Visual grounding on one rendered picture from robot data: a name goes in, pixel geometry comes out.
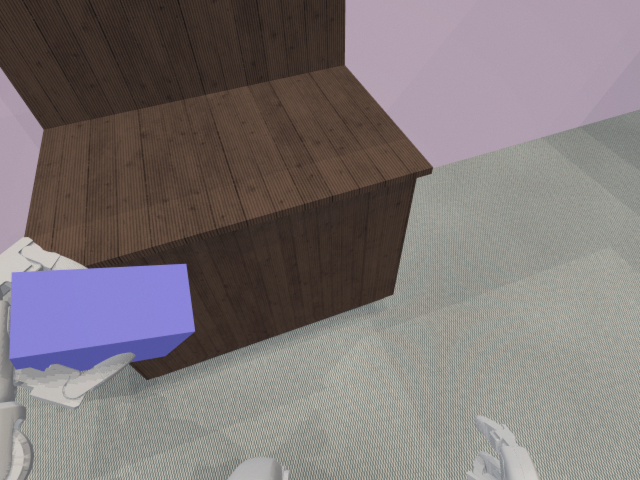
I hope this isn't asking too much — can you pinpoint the robot left hand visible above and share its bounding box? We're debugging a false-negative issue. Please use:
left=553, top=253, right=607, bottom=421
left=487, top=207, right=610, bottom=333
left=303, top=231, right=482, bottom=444
left=0, top=237, right=136, bottom=410

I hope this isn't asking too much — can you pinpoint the robot left forearm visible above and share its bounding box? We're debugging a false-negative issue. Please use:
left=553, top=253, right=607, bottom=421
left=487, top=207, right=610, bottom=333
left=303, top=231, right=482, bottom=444
left=0, top=402, right=34, bottom=480

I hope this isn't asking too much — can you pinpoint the sponge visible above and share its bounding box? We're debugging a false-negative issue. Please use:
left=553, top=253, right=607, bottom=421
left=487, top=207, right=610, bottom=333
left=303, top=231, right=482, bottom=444
left=9, top=264, right=195, bottom=371

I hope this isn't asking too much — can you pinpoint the table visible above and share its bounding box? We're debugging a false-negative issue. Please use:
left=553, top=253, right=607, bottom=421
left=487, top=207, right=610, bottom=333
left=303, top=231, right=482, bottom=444
left=0, top=0, right=433, bottom=380

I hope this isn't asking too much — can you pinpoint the robot left thigh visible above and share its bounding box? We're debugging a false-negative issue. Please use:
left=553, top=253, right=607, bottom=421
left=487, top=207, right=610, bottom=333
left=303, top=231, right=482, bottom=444
left=227, top=457, right=290, bottom=480

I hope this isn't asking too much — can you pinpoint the robot right hand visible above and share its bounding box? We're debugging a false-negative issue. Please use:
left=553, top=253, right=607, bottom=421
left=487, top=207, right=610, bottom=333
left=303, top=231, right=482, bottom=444
left=467, top=415, right=540, bottom=480

